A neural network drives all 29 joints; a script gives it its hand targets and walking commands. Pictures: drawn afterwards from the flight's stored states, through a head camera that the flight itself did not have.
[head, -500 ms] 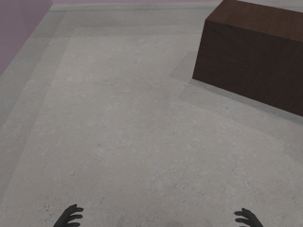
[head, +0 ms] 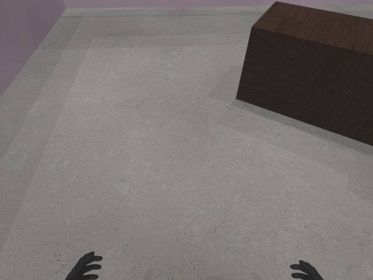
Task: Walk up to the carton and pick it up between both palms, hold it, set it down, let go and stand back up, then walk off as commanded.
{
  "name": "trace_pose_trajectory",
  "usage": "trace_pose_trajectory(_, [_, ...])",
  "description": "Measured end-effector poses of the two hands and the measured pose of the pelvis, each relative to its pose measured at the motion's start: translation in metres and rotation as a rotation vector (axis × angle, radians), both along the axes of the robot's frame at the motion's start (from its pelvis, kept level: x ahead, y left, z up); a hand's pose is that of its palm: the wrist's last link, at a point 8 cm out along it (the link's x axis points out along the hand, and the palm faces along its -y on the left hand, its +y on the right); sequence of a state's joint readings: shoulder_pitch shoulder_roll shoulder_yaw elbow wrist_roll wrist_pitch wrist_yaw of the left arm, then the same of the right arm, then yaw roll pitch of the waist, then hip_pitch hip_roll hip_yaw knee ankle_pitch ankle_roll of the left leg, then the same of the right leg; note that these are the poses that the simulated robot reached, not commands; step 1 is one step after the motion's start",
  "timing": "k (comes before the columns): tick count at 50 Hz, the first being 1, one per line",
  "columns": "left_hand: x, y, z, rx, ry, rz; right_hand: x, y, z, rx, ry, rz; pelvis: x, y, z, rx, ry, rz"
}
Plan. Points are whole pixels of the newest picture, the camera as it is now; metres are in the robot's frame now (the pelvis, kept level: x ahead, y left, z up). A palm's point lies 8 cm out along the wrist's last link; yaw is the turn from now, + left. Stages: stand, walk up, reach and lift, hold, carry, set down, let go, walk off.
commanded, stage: stand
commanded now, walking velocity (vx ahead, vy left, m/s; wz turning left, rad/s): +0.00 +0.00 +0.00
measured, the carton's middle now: out of the picture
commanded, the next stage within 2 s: walk up in 1.60 s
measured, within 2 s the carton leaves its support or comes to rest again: neither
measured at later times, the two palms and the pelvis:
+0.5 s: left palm out of the picture +0.11 +0.26 -0.09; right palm out of the picture +0.11 -0.27 -0.08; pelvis -0.02 +0.00 +0.00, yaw +0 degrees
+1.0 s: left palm out of the picture +0.09 +0.26 -0.09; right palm out of the picture +0.09 -0.27 -0.08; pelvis -0.04 +0.00 +0.00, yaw +0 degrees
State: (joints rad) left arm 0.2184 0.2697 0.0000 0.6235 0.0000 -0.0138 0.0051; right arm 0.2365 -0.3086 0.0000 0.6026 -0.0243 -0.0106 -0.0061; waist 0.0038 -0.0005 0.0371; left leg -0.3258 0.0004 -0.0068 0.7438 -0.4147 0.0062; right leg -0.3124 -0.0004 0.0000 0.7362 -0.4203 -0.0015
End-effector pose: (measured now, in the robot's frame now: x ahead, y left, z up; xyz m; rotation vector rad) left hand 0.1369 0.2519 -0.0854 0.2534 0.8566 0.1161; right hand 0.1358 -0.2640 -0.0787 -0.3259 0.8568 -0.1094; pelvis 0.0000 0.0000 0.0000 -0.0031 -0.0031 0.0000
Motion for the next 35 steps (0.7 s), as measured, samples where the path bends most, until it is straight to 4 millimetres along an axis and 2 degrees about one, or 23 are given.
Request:
trace_pose_trajectory(19, [-0.022,0.003,0.0,0.003,-0.002,0.006,-0.023,-0.001,0.002,-0.001,-0.011,-0.003,-0.019,0.0,0.0,-0.001,-0.027,0.0])
trace_pose_trajectory(35, [-0.037,0.004,-0.002,0.003,0.006,0.012,-0.034,-0.001,0.004,-0.004,-0.026,-0.001,-0.03,0.001,0.0,-0.001,-0.043,0.0])
